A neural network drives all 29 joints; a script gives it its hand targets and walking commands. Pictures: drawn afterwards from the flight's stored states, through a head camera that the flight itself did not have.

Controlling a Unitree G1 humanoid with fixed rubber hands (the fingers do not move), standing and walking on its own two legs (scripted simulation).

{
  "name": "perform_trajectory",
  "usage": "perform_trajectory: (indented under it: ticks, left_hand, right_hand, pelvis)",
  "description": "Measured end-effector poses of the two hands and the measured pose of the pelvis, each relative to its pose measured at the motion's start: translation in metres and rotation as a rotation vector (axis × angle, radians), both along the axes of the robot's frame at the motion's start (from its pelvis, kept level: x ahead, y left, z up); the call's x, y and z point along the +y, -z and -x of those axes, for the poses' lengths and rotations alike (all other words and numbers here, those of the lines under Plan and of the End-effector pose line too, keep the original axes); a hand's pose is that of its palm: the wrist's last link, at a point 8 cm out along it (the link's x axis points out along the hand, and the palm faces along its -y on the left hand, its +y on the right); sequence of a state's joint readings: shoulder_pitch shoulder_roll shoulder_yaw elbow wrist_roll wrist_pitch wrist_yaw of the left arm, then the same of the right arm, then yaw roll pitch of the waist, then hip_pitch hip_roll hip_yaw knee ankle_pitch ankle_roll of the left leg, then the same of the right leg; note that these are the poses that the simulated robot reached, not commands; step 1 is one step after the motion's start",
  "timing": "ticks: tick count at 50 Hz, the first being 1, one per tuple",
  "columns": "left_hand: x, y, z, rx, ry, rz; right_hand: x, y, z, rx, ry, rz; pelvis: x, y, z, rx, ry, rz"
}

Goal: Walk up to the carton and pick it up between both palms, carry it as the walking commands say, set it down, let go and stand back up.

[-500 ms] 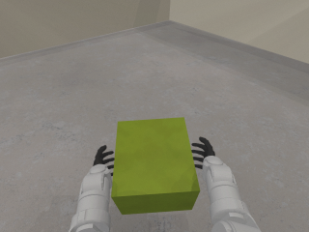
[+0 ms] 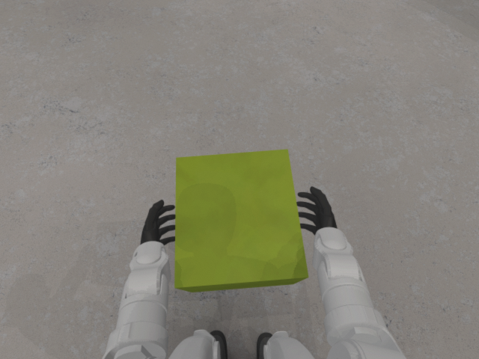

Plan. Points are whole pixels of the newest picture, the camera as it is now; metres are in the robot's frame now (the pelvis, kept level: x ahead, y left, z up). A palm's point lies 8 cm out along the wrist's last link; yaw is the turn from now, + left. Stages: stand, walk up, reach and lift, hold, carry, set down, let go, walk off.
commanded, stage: set down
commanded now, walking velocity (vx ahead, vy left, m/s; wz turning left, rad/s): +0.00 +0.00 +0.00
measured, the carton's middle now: (237, 224) +0.38 +0.03 -0.14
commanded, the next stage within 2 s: none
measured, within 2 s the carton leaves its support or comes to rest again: neither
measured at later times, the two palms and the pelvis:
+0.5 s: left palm (164, 253) +0.31 +0.18 -0.17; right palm (309, 248) +0.34 -0.13 -0.17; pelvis -0.06 -0.01 -0.07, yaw +1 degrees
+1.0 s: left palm (170, 247) +0.35 +0.19 -0.26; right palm (295, 243) +0.38 -0.12 -0.26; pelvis -0.07 -0.01 -0.12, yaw +2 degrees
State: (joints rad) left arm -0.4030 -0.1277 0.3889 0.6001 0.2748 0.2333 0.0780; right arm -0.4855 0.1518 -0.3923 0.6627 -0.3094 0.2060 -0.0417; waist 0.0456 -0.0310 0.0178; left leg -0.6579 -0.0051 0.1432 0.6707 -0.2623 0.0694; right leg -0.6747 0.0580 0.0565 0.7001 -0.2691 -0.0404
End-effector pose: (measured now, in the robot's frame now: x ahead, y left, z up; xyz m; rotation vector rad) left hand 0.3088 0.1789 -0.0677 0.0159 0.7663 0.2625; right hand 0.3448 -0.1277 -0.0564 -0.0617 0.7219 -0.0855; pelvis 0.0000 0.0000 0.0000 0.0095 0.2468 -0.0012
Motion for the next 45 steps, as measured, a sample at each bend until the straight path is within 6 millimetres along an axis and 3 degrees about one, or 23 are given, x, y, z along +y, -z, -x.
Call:
perform_trajectory:
  ticks: [7,15,28,35,45]
  left_hand:
    - [-0.007,0.04,-0.002,-0.017,0.024,-0.026]
    - [-0.009,0.083,0.011,-0.029,0.014,-0.028]
    - [0.001,0.106,-0.011,-0.071,0.047,-0.058]
    - [-0.001,0.13,-0.021,-0.049,0.059,-0.056]
    - [0.011,0.175,-0.033,-0.035,0.044,-0.062]
  right_hand:
    - [-0.005,0.042,0.001,-0.025,0.032,0.009]
    - [-0.007,0.09,0.015,-0.039,0.049,0.005]
    - [-0.001,0.116,0.001,-0.081,0.004,0.018]
    - [-0.003,0.139,-0.012,-0.062,0.029,0.017]
    - [0.01,0.185,-0.024,-0.045,0.027,0.006]
  pelvis:
    - [0.0,0.016,0.009,0.137,-0.001,-0.002]
    - [-0.003,0.044,0.03,0.232,-0.003,-0.014]
    - [-0.009,0.072,0.066,0.165,-0.007,-0.026]
    - [-0.009,0.082,0.069,0.207,-0.009,-0.026]
    - [-0.008,0.107,0.068,0.299,-0.015,-0.027]
